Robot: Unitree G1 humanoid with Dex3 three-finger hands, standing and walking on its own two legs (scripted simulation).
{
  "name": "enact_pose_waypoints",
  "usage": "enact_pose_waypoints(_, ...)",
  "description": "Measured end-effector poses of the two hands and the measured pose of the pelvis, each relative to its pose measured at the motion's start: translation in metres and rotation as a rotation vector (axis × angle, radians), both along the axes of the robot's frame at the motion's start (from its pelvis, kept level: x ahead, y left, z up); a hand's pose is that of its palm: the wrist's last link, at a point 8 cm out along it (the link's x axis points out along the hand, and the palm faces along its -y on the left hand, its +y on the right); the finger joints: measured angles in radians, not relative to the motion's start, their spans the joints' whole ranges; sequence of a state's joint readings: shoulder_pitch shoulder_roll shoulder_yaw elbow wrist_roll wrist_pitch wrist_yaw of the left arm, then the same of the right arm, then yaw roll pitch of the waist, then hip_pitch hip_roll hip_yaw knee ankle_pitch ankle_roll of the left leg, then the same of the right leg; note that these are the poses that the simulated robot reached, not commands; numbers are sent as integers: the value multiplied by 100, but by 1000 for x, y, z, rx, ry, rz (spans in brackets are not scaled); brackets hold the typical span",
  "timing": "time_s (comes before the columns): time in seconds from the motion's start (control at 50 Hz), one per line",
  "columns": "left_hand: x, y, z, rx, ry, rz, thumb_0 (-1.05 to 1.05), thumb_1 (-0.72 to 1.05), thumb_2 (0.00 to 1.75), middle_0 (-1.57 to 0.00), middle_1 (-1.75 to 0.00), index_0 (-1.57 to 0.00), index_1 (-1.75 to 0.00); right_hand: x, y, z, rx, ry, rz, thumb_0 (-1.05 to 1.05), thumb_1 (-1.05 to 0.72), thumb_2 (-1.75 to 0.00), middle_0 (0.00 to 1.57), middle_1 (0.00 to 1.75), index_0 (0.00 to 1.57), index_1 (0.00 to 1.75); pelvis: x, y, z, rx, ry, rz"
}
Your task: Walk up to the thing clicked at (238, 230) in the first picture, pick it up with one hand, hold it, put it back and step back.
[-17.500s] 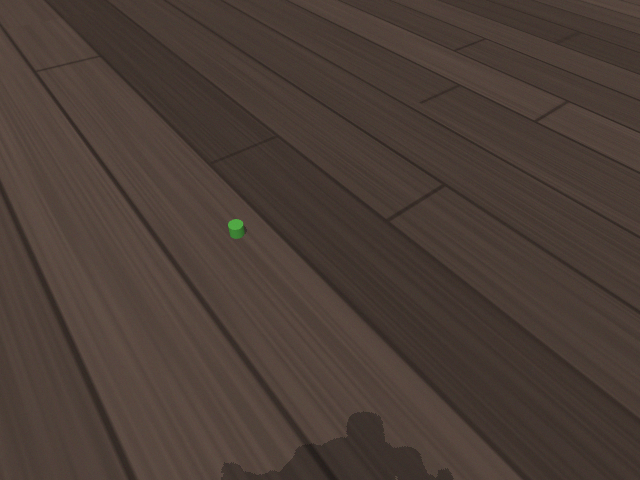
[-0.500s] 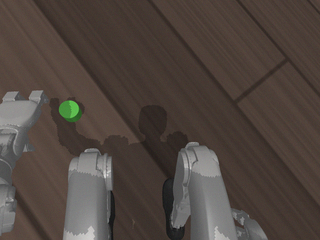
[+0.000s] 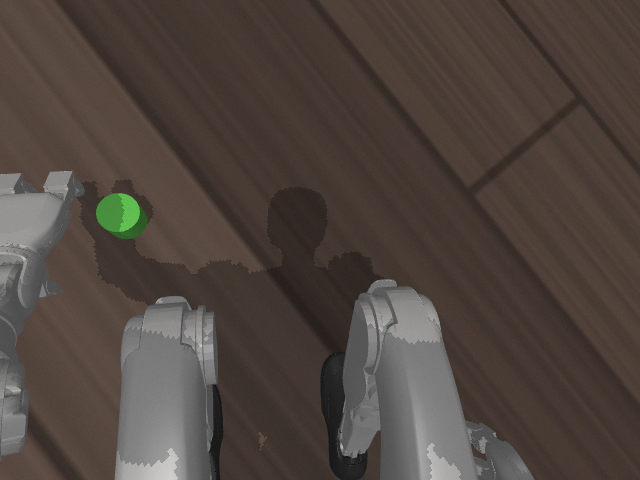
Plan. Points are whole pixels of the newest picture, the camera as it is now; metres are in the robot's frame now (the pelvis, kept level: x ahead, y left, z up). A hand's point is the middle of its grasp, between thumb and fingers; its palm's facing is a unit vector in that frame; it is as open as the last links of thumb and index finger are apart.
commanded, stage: rise first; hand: left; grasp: from above
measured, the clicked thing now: (123, 216) +0.47 +0.25 -0.31
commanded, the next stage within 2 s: approach in 0.24 s
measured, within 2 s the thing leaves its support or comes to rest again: neither
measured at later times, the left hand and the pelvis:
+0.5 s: hand (61, 238) +0.41 +0.29 -0.20, palm faces -0.47 -0.04 -0.88, open 13.9 cm; pelvis +0.00 +0.00 -0.01, yaw +0 degrees
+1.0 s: hand (117, 185) +0.48 +0.23 -0.19, palm faces -0.49 -0.03 -0.87, open 13.9 cm; pelvis +0.00 +0.00 -0.01, yaw -2 degrees
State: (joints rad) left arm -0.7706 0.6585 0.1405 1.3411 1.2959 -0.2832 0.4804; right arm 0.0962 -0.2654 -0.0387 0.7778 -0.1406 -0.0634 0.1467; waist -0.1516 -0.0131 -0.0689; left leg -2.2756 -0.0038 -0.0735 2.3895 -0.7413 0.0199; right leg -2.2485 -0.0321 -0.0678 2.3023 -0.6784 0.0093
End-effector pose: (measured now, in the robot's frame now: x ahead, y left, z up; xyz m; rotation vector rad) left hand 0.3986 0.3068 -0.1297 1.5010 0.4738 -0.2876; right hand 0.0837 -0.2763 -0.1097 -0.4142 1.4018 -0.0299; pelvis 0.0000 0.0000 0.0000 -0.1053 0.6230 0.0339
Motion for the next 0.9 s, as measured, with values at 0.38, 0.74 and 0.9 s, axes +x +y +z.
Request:
enact_pose_waypoints(0.38, 5, -4, -10, -9, -5, -8, 0, -47, 97, -14, -96, -14, -96, -6, -3, -4, -8, 4, 11, 0, -91, -90, 20, 30, 21, 30, -1, 1, -10, -5, -12, -2)
enact_pose_waypoints(0.74, 97, -82, -10, -14, -119, -105, 0, -52, 100, -9, -107, -10, -106, -47, -1, 2, -23, 58, -26, 0, -92, -89, 20, 30, 21, 30, 1, 0, -20, -17, 4, -17)
enact_pose_waypoints(0.9, 118, -97, 1, 43, -86, -26, 0, -51, 98, -8, -108, -10, -107, -86, 6, 5, 32, 122, -117, 0, -92, -89, 20, 30, 20, 30, 1, 0, -15, -16, 14, -33)
